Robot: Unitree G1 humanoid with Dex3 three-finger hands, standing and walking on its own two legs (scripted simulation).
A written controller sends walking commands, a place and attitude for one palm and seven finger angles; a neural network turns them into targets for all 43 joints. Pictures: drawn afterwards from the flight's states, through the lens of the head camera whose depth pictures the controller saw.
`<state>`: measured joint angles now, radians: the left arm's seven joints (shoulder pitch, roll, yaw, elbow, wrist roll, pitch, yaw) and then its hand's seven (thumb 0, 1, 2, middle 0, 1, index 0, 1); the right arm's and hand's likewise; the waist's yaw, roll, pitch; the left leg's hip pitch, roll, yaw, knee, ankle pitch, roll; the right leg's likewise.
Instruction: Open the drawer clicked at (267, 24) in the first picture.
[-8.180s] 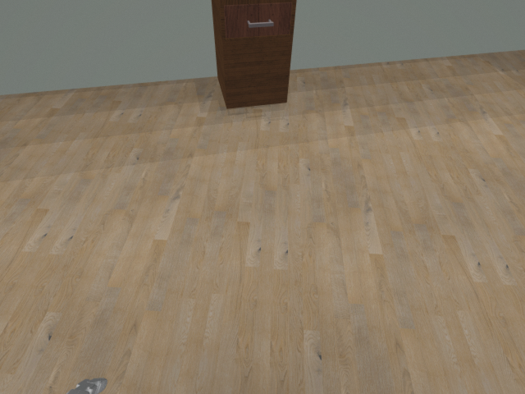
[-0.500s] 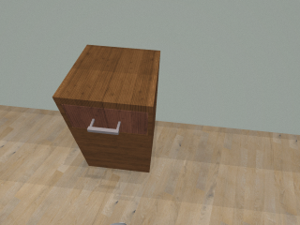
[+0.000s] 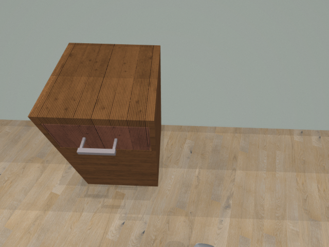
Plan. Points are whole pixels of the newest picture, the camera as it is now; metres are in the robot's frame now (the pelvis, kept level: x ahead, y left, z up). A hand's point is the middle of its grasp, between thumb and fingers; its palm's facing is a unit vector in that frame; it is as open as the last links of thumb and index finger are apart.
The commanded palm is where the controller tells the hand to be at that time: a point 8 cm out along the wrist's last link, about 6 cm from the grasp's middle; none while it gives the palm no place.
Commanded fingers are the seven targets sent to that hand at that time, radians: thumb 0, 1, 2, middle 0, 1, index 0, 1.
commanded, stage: come to a stop and stand still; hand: left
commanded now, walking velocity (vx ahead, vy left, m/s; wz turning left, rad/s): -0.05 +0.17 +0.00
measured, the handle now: (98, 146) +0.46 +0.29 -0.21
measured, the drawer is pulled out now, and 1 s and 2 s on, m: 0.00 0.00 0.00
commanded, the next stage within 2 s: look again from close up in 1.14 s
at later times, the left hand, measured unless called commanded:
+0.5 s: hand out of the picture -0.02 +0.15 -0.14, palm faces +0.09 -0.95 -0.30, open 7.3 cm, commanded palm none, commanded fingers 0.00 0.90 0.90 -0.20 -0.30 -0.20 -0.30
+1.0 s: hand out of the picture -0.02 +0.20 -0.17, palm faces +0.03 -0.98 -0.19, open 7.3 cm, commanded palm none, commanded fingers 0.00 0.90 0.90 -0.20 -0.30 -0.20 -0.30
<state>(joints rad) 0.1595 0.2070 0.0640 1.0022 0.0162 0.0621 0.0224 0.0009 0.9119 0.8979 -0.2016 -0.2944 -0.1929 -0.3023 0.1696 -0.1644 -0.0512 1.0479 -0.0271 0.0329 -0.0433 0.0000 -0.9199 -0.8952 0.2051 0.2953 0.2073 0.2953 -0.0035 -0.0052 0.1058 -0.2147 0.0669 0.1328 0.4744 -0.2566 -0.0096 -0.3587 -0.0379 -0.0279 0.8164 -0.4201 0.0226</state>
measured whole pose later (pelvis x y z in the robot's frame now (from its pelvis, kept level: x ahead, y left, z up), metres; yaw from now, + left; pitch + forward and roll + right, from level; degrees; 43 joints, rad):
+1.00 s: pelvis -0.01 +0.03 +0.00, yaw -1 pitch +0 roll +0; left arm 0.27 0.14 0.00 1.13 0.01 0.00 0.03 0.01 0.92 0.90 -0.20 -0.29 -0.20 -0.30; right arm 0.24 -0.16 -0.01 1.10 -0.01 0.00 -0.04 0.00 -0.94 -0.90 0.20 0.30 0.21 0.30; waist 0.01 0.01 0.03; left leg -0.14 -0.01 0.05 0.43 -0.29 0.01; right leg -0.17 -0.03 -0.03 0.46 -0.29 0.01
